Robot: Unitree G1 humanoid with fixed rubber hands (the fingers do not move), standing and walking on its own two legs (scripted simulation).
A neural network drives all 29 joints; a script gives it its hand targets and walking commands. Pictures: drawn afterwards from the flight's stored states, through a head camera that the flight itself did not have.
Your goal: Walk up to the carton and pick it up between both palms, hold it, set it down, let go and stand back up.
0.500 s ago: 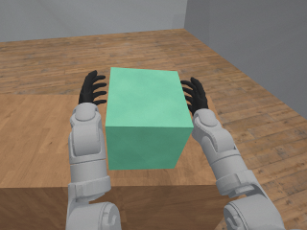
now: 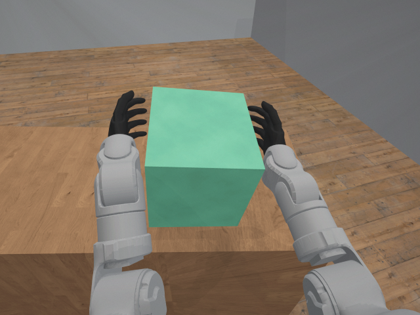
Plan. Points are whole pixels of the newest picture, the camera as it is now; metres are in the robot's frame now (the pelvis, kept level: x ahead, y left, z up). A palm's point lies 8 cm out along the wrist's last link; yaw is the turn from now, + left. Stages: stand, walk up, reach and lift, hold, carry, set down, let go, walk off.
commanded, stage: hold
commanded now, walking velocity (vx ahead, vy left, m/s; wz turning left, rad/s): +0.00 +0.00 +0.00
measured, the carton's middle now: (196, 159) +0.37 +0.02 +0.13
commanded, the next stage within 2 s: none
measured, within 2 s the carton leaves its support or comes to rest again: neither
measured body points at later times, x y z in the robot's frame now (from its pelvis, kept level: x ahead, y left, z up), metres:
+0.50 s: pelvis -0.01 +0.01 +0.00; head -0.05 +0.04 +0.45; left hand +0.37 +0.16 +0.20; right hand +0.36 -0.12 +0.17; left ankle +0.03 +0.12 -0.75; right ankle +0.01 -0.10 -0.75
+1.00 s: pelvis +0.00 +0.00 +0.00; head -0.05 +0.03 +0.45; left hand +0.37 +0.15 +0.20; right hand +0.36 -0.13 +0.17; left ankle +0.03 +0.12 -0.75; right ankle +0.01 -0.10 -0.75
